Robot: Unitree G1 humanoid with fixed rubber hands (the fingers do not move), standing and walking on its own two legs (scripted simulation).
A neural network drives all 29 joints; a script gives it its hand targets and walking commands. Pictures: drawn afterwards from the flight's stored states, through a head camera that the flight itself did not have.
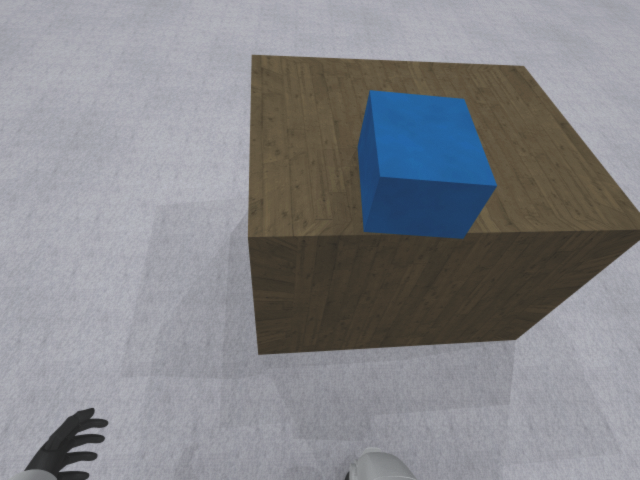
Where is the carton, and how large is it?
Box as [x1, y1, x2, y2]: [358, 90, 496, 238]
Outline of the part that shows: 370,90 358,143 358,159 364,231 463,238 496,186 464,100 459,98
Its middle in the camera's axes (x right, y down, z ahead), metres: +0.20 -0.15 +0.80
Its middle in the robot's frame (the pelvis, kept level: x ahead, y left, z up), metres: +0.70 -0.20 -0.05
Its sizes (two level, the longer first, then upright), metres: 0.263 0.205 0.151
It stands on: a pedestal, 0.61 m high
